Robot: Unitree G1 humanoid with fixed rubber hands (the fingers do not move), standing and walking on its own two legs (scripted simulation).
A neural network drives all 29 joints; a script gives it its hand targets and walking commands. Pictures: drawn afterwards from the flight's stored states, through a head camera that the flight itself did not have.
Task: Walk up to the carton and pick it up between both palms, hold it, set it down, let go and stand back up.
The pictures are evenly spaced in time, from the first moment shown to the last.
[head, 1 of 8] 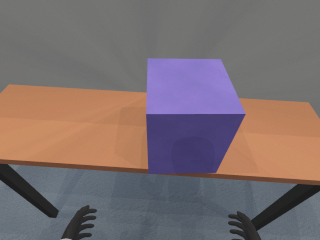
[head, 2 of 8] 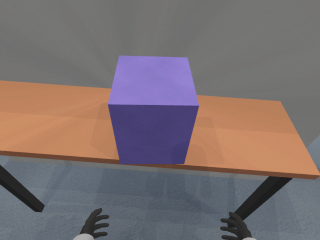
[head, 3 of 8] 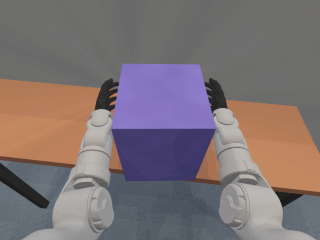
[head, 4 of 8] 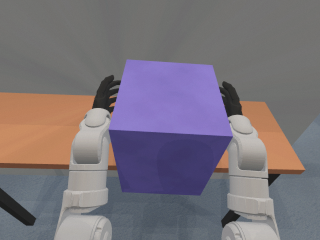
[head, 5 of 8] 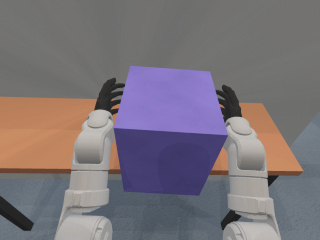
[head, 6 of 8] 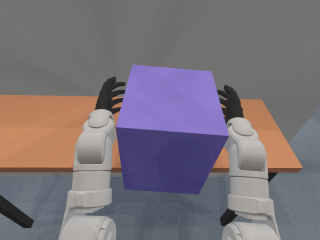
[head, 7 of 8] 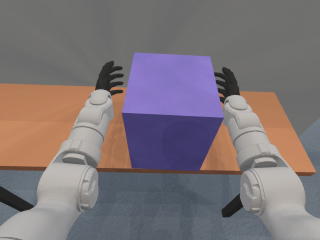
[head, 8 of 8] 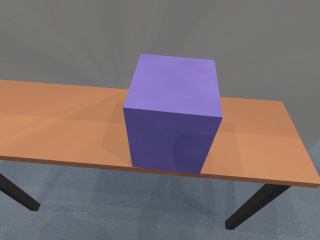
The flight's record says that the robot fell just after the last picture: no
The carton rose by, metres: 0.08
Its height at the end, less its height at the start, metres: +0.00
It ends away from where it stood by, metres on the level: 0.08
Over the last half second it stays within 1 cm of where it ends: yes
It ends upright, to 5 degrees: yes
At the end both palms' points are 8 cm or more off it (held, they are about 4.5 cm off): yes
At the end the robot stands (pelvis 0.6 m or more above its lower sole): yes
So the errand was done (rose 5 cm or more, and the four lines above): yes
